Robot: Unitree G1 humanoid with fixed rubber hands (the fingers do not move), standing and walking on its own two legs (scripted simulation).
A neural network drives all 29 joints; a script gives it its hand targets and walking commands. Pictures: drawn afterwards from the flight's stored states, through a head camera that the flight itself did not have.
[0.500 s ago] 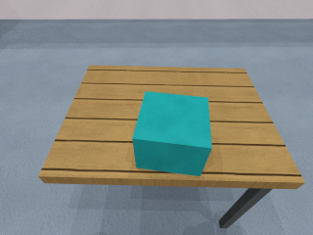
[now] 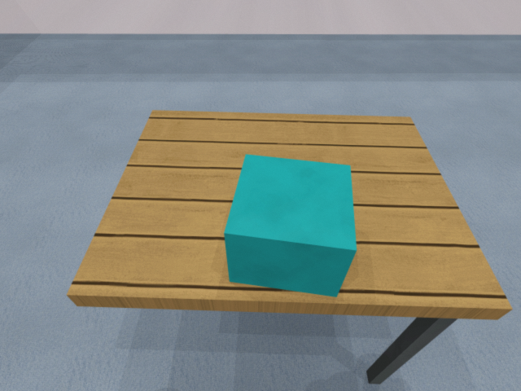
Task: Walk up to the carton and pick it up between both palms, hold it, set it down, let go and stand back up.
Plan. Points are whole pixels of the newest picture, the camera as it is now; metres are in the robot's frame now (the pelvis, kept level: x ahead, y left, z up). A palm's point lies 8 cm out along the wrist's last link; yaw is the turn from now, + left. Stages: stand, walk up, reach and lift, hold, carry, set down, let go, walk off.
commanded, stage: stand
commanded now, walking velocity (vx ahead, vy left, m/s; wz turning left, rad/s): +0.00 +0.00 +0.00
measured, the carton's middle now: (289, 223) +0.42 -0.05 +0.00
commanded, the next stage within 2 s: none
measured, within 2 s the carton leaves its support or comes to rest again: neither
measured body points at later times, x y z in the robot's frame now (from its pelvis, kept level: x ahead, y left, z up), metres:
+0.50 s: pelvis +0.01 +0.00 +0.00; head +0.01 +0.00 +0.45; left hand -0.02 +0.21 -0.16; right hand -0.03 -0.21 -0.16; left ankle +0.00 +0.13 -0.74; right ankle +0.03 -0.14 -0.74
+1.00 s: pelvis +0.01 +0.00 +0.00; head +0.01 +0.00 +0.45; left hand -0.02 +0.21 -0.16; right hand -0.02 -0.20 -0.16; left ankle +0.00 +0.14 -0.74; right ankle +0.03 -0.14 -0.74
